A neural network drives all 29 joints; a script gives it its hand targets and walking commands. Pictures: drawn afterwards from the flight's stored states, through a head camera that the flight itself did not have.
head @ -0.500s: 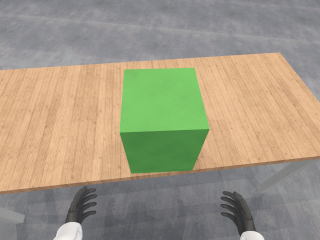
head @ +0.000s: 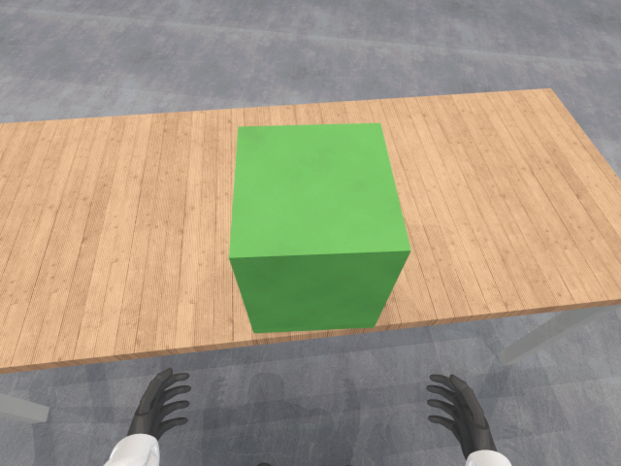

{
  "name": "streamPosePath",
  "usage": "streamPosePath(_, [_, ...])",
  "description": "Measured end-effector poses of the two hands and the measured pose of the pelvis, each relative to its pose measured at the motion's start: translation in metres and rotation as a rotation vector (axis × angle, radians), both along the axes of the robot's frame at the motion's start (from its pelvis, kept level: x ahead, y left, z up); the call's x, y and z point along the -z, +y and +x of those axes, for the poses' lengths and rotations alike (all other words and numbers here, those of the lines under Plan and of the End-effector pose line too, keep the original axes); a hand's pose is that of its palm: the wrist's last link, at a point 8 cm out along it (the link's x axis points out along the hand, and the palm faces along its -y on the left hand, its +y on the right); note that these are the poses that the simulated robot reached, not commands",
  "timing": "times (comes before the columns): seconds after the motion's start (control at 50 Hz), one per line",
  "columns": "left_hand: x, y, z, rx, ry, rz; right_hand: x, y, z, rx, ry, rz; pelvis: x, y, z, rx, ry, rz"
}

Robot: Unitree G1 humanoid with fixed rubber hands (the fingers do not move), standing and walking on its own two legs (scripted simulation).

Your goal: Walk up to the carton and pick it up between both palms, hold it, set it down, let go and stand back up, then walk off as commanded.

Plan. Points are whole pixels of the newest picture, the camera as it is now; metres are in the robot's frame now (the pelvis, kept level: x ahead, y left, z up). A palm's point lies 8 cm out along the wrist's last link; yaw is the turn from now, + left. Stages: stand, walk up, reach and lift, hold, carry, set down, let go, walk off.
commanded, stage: set down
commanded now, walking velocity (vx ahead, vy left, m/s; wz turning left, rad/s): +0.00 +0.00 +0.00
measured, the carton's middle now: (312, 236) +0.45 +0.02 -0.02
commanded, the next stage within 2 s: let go in 0.34 s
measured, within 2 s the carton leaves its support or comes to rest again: neither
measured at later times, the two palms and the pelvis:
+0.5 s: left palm (146, 437) +0.17 +0.23 -0.09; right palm (477, 445) +0.18 -0.21 -0.10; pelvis +0.00 +0.00 +0.00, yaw +0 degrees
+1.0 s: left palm (134, 441) +0.17 +0.24 -0.10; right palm (489, 459) +0.16 -0.22 -0.11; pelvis +0.01 +0.00 +0.00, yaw +0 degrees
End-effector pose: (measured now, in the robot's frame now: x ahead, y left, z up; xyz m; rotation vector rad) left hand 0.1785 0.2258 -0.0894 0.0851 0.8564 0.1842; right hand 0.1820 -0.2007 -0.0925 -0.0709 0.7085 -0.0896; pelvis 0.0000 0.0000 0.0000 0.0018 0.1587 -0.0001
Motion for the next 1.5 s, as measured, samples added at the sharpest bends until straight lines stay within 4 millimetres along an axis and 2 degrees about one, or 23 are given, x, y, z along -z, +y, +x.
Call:
streamPosePath(0.38, [0.004, 0.000, -0.003, 0.026, 0.029, 0.018, 0.001, -0.004, -0.001, -0.001, 0.006, -0.008, 0.000, 0.000, 0.004, 0.000, 0.001, 0.000])
streamPosePath(0.9, [0.008, 0.001, -0.009, 0.042, 0.058, 0.035, 0.009, -0.009, -0.013, -0.013, 0.070, -0.023, 0.000, 0.000, 0.003, 0.000, -0.002, 0.000])
streamPosePath(1.0, [0.007, 0.016, -0.010, 0.059, 0.029, 0.076, 0.015, -0.022, -0.020, -0.030, 0.188, -0.077, 0.003, 0.001, 0.006, 0.000, -0.019, -0.001])
streamPosePath(1.2, [0.002, 0.044, -0.015, 0.059, -0.011, 0.131, -0.001, -0.042, -0.014, 0.017, 0.138, -0.135, 0.006, 0.006, 0.020, 0.000, -0.024, -0.008])
streamPosePath(1.32, [0.005, 0.048, -0.026, 0.044, -0.007, 0.129, -0.005, -0.042, -0.015, 0.026, 0.110, -0.137, 0.007, 0.008, 0.022, 0.000, -0.023, -0.010])
streamPosePath(1.5, [0.012, 0.050, -0.048, 0.026, 0.029, 0.124, -0.004, -0.043, -0.031, 0.032, 0.117, -0.138, 0.007, 0.008, 0.020, 0.000, -0.026, -0.010])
